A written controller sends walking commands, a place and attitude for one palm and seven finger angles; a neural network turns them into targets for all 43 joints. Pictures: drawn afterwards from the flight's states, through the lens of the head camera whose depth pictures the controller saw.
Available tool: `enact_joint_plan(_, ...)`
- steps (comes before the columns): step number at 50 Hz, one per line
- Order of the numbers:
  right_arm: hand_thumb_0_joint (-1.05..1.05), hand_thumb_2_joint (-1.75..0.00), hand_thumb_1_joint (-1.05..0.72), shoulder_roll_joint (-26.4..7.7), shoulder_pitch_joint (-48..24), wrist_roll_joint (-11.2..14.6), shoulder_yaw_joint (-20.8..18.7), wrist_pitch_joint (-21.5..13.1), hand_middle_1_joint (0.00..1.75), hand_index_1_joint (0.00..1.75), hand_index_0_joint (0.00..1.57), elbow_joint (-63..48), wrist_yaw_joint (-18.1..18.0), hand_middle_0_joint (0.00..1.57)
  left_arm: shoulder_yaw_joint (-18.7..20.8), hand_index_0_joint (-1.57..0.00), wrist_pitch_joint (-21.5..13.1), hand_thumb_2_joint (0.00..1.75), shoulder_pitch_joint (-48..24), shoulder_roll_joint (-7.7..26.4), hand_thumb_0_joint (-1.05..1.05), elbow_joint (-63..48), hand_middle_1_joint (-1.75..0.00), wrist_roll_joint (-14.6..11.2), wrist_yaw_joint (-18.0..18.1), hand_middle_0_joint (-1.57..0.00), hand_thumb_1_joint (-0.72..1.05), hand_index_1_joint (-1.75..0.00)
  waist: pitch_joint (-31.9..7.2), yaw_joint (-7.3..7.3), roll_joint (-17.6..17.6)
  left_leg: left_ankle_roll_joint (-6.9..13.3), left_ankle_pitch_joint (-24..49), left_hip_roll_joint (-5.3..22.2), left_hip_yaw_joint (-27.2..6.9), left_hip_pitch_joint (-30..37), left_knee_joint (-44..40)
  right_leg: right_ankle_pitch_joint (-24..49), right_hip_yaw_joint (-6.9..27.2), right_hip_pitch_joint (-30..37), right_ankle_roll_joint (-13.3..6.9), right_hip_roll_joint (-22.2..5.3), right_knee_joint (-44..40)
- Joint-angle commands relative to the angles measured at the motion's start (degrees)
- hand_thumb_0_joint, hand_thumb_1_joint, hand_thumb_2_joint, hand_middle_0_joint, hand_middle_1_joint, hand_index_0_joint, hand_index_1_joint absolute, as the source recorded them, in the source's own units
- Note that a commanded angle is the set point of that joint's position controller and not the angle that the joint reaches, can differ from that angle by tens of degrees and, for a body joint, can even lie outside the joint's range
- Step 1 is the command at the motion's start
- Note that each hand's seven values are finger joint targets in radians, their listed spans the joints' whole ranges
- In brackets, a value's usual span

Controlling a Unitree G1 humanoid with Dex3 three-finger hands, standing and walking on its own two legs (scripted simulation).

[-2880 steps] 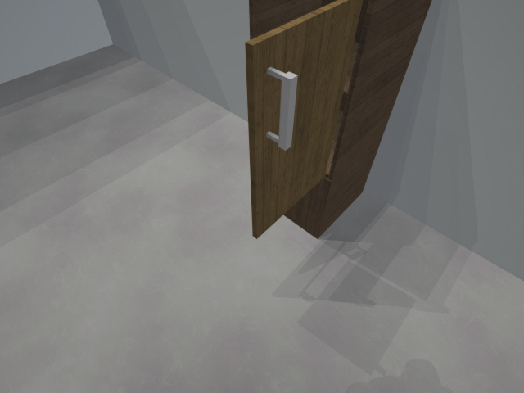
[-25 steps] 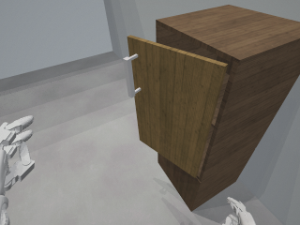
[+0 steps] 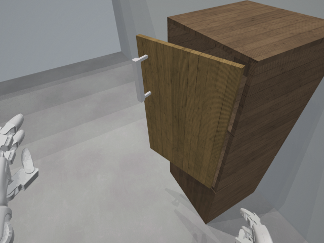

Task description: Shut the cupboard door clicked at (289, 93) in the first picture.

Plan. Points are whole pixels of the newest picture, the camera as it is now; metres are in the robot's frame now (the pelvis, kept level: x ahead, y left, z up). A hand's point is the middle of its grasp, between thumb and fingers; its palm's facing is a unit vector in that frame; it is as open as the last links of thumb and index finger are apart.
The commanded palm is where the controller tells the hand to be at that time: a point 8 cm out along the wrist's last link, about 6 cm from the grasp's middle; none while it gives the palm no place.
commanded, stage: step back with the hand held close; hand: left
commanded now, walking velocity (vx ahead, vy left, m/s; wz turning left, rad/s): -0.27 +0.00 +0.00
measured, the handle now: (142, 79) +0.62 +0.15 +0.11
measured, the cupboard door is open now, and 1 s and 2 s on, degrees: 20 20 20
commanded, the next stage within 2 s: stop stepping back and stand still in 1.40 s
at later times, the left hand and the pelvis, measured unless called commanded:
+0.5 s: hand (15, 189) +0.15 +0.28 +0.16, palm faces +0.41 -0.77 -0.49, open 7.4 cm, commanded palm +0.10 +0.32 +0.17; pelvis -0.05 +0.02 -0.01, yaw -1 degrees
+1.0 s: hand out of the picture +0.07 +0.29 +0.16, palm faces +0.53 -0.71 -0.46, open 7.4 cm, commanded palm +0.01 +0.32 +0.17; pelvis -0.11 +0.01 -0.03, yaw +4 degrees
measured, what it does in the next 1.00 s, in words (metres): shifts its weight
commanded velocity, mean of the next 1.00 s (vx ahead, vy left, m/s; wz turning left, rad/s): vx -0.31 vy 0.00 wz -0.01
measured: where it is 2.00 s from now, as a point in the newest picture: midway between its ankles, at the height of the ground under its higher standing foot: outside the picture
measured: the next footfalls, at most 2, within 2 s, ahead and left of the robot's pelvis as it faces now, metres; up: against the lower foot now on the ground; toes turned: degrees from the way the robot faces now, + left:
right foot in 1.44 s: -0.29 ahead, -0.14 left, +0.00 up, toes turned -1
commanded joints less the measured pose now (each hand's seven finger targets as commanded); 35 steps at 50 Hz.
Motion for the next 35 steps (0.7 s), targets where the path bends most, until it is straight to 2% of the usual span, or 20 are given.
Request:
enact_joint_plan(1,0.00,-0.90,-0.90,-7.4,-7.1,0.0,-3.6,-1.5,0.30,0.30,0.20,-9.6,-0.5,0.20,8.3,-0.20,-6.3,0.90,-3.4,12.1,0.00,-9.2,-0.30,0.0,1.3,-0.20,0.90,-0.30,-0.9,-2.41,-4.5,0.1,6.6,4.2,-3.4,-7.4,1.2,6.9,8.3,-3.9,-2.5,-8.7,-6.4)
enact_joint_plan(2,0.00,-0.90,-0.90,-7.6,-7.0,-0.2,-3.8,-0.9,0.30,0.30,0.20,-9.8,-0.3,0.20,7.0,-0.20,-6.5,0.90,-1.5,11.1,0.00,-9.7,-0.30,0.2,1.2,-0.20,0.90,-0.30,-2.4,-2.53,-5.8,-0.1,7.7,4.1,-3.1,-7.0,2.4,7.4,8.5,-4.6,-2.6,-9.4,-6.1)
enact_joint_plan(3,0.00,-0.90,-0.90,-7.8,-6.6,-0.1,-4.1,-0.5,0.30,0.30,0.20,-9.9,-0.1,0.20,6.9,-0.20,-6.8,0.90,0.0,11.0,0.00,-10.3,-0.30,0.2,1.3,-0.20,0.90,-0.30,-4.5,-2.67,-5.7,-0.3,9.2,4.2,-3.0,-6.9,3.2,9.3,8.1,-3.9,-2.9,-10.0,-5.0)
enact_joint_plan(6,0.00,-0.90,-0.90,-8.0,-6.3,0.2,-4.8,0.7,0.30,0.30,0.20,-10.4,-0.2,0.20,7.9,-0.20,-7.4,0.90,3.1,12.2,0.00,-13.5,-0.30,0.0,1.8,-0.20,0.90,-0.30,-9.4,-2.99,-2.7,-0.9,15.5,5.3,-3.2,-7.4,4.4,17.7,7.5,-1.6,-3.4,-11.0,-0.1)
enact_joint_plan(10,0.00,-0.90,-0.90,-8.6,-6.6,0.3,-5.2,2.0,0.30,0.30,0.20,-12.0,-1.1,0.20,12.2,-0.20,-7.7,0.90,4.6,16.6,0.00,-18.5,-0.30,-0.2,2.7,-0.20,0.90,-0.30,-13.2,-2.62,0.1,-1.8,28.8,7.6,-4.8,-8.1,2.9,24.5,4.3,0.7,-1.7,-8.1,7.2)
enact_joint_plan(12,0.00,-0.90,-0.90,-8.2,-6.3,0.4,-5.3,2.8,0.30,0.30,0.20,-13.1,-1.4,0.20,12.2,-0.20,-7.5,0.90,5.3,16.1,0.00,-18.9,-0.30,-0.4,2.7,-0.20,0.90,-0.30,-13.1,-2.66,0.1,-2.0,33.6,8.5,-5.2,-8.8,2.6,25.3,3.6,0.5,-0.8,-6.6,9.4)
enact_joint_plan(13,0.00,-0.90,-0.90,-8.2,-6.1,0.4,-5.4,3.0,0.30,0.30,0.20,-13.3,-1.5,0.20,12.7,-0.20,-7.3,0.90,5.7,16.4,0.00,-18.4,-0.30,-0.5,2.8,-0.20,0.90,-0.30,-13.0,-2.61,-0.9,-1.9,34.0,8.8,-5.2,-9.3,2.6,24.7,3.5,0.3,-0.5,-6.1,10.0)
enact_joint_plan(15,0.00,-0.90,-0.90,-8.6,-6.1,0.3,-5.7,3.3,0.30,0.30,0.20,-13.4,-1.7,0.20,13.3,-0.20,-7.2,0.90,5.7,16.8,0.00,-18.2,-0.30,-0.4,2.8,-0.20,0.90,-0.30,-12.3,-2.46,0.4,-1.7,33.2,9.6,-6.0,-10.5,1.5,21.6,3.4,-0.4,-0.2,-5.2,10.9)
enact_joint_plan(17,0.00,-0.90,-0.90,-8.6,-5.7,0.2,-5.7,3.5,0.30,0.30,0.20,-13.8,-1.6,0.20,11.9,-0.20,-7.2,0.90,5.7,15.1,0.00,-17.3,-0.30,-0.4,2.6,-0.20,0.90,-0.30,-10.4,-2.78,0.2,-1.0,28.7,10.7,-6.8,-13.2,-0.2,16.5,3.5,-1.1,0.3,-4.5,11.9)
enact_joint_plan(19,0.00,-0.90,-0.90,-8.9,-5.5,0.0,-5.7,3.4,0.30,0.30,0.20,-13.8,-1.7,0.20,11.3,-0.20,-7.2,0.90,5.5,14.2,0.00,-15.9,-0.30,-0.2,2.6,-0.20,0.90,-0.30,-8.6,-2.86,0.5,0.5,19.5,11.6,-8.1,-18.4,-2.3,11.9,3.8,-0.1,0.7,-3.7,12.9)
enact_joint_plan(20,0.00,-0.90,-0.90,-9.3,-5.6,-0.3,-5.9,3.3,0.30,0.30,0.20,-13.6,-1.8,0.20,12.3,-0.20,-7.4,0.90,5.5,15.0,0.00,-15.4,-0.30,0.2,2.7,-0.20,0.90,-0.30,-7.9,-2.61,1.0,1.1,15.4,11.8,-8.6,-21.1,-3.2,11.7,4.0,0.9,0.7,-3.6,12.8)
enact_joint_plan(21,0.00,-0.90,-0.90,-9.0,-5.5,-0.1,-5.5,3.3,0.30,0.30,0.20,-13.6,-1.7,0.20,10.9,-0.20,-7.4,0.90,4.9,13.6,0.00,-15.0,-0.30,0.3,2.6,-0.20,0.90,-0.30,-6.7,-2.99,0.0,1.5,10.6,11.8,-8.7,-24.0,-3.7,10.8,4.4,1.5,0.8,-3.8,13.2)
enact_joint_plan(24,0.00,-0.90,-0.90,-9.4,-5.3,0.2,-5.5,3.1,0.30,0.30,0.20,-14.0,-1.7,0.20,10.5,-0.20,-7.8,0.90,2.7,13.2,0.00,-14.7,-0.30,1.3,2.8,-0.20,0.90,-0.30,-4.4,-3.47,-0.9,3.2,-9.3,11.0,-9.0,-33.2,-4.3,6.7,6.6,3.8,0.5,-4.4,12.9)
enact_joint_plan(25,0.00,-0.90,-0.90,-9.8,-5.4,0.0,-5.6,3.0,0.30,0.30,0.20,-13.8,-1.8,0.20,12.3,-0.20,-8.2,0.90,2.3,15.0,0.00,-14.6,-0.30,1.9,3.1,-0.20,0.90,-0.30,-4.1,-3.34,-1.4,3.5,-14.4,10.5,-9.2,-35.3,-4.5,4.8,7.7,4.2,0.3,-4.7,11.9)
enact_joint_plan(26,0.00,-0.90,-0.90,-9.3,-5.1,0.2,-5.3,2.9,0.30,0.30,0.20,-14.0,-1.7,0.20,10.5,-0.20,-8.5,0.90,1.5,13.1,0.00,-15.0,-0.30,2.1,3.0,-0.20,0.90,-0.30,-3.5,-3.73,-1.7,3.6,-18.7,9.9,-9.3,-36.8,-4.0,1.6,8.2,3.6,0.1,-5.2,11.2)
enact_joint_plan(29,0.00,-0.90,-0.90,-9.4,-4.8,-0.1,-5.4,2.0,0.30,0.30,0.20,-14.3,-1.6,0.20,11.3,-0.20,-9.8,0.90,-0.5,14.2,0.00,-17.1,-0.30,3.2,3.6,-0.20,0.90,-0.30,-2.5,-3.85,-2.4,4.1,-23.6,8.9,-9.5,-38.2,-2.1,-5.9,9.9,0.7,-0.4,-5.5,8.8)
enact_joint_plan(30,0.00,-0.90,-0.90,-9.9,-4.9,-0.4,-5.5,1.7,0.30,0.30,0.20,-14.1,-1.7,0.20,12.9,-0.20,-10.3,0.90,-1.2,16.2,0.00,-18.6,-0.30,3.4,3.9,-0.20,0.90,-0.30,-3.1,-3.75,-1.6,4.0,-23.3,8.9,-9.9,-37.6,-2.2,-6.7,10.2,0.3,-0.5,-5.4,8.4)
enact_joint_plan(31,0.00,-0.90,-0.90,-9.2,-4.7,-0.4,-5.1,1.4,0.30,0.30,0.20,-14.1,-1.8,0.20,11.7,-0.20,-10.6,0.90,-1.1,14.6,0.00,-18.6,-0.30,3.4,4.0,-0.20,0.90,-0.30,-2.6,-3.95,-1.4,3.9,-23.2,8.9,-10.0,-37.8,-2.2,-7.3,9.7,-0.3,-0.6,-5.4,8.6)
enact_joint_plan(34,0.00,-0.90,-0.90,-9.2,-4.0,-0.7,-5.0,0.2,0.30,0.30,0.20,-13.8,-1.8,0.20,12.5,-0.20,-11.7,0.90,-1.3,15.1,0.00,-19.9,-0.30,3.6,4.7,-0.20,0.90,-0.30,-3.3,-3.87,0.8,4.1,-24.1,9.4,-10.0,-39.0,-2.8,-6.5,8.7,0.7,-0.4,-4.4,10.5)
enact_joint_plan(35,0.00,-0.90,-0.90,-9.7,-4.0,-0.7,-5.1,-0.2,0.30,0.30,0.20,-13.5,-1.8,0.20,13.4,-0.20,-12.0,0.90,-1.4,16.0,0.00,-20.3,-0.30,3.8,4.7,-0.20,0.90,-0.30,-3.7,-3.87,2.6,4.1,-24.6,9.9,-10.4,-39.2,-3.8,-6.0,8.1,1.3,-0.2,-3.8,11.6)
